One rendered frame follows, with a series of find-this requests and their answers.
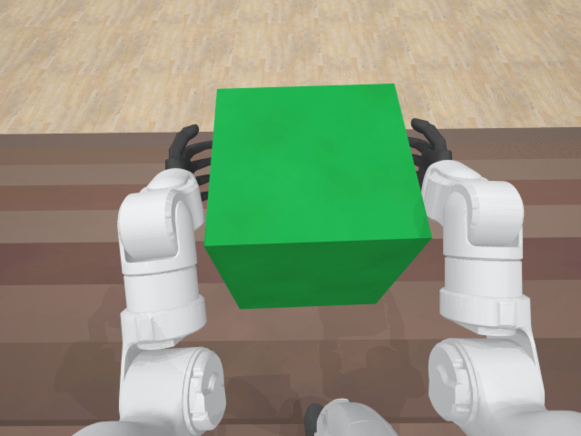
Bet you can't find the left robot forearm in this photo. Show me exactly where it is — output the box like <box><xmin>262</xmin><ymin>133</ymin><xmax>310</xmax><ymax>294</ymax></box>
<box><xmin>117</xmin><ymin>168</ymin><xmax>207</xmax><ymax>417</ymax></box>

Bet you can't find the robot right upper arm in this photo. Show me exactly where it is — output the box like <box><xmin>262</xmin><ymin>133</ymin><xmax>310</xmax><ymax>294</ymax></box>
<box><xmin>428</xmin><ymin>338</ymin><xmax>581</xmax><ymax>436</ymax></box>

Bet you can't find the robot right foot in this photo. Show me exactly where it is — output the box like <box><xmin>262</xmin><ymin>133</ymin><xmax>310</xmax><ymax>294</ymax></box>
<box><xmin>304</xmin><ymin>403</ymin><xmax>323</xmax><ymax>436</ymax></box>

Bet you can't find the left robot hand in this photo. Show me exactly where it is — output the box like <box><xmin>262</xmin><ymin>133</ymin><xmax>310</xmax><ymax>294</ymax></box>
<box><xmin>165</xmin><ymin>124</ymin><xmax>212</xmax><ymax>202</ymax></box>

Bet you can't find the right robot forearm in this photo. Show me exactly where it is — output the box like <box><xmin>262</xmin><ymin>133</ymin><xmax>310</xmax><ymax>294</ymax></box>
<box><xmin>421</xmin><ymin>160</ymin><xmax>545</xmax><ymax>404</ymax></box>

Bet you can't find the robot right shin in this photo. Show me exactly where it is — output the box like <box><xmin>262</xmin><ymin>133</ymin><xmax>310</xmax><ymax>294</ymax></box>
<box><xmin>314</xmin><ymin>399</ymin><xmax>349</xmax><ymax>436</ymax></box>

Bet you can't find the right robot hand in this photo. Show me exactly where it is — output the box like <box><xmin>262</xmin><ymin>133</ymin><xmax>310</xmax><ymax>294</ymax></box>
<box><xmin>408</xmin><ymin>118</ymin><xmax>452</xmax><ymax>191</ymax></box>

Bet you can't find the robot left upper arm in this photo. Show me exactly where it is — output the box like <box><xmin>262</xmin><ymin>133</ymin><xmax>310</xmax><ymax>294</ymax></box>
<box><xmin>72</xmin><ymin>347</ymin><xmax>226</xmax><ymax>436</ymax></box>

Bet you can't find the carton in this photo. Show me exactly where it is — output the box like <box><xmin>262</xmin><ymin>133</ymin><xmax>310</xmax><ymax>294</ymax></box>
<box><xmin>204</xmin><ymin>84</ymin><xmax>432</xmax><ymax>309</ymax></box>

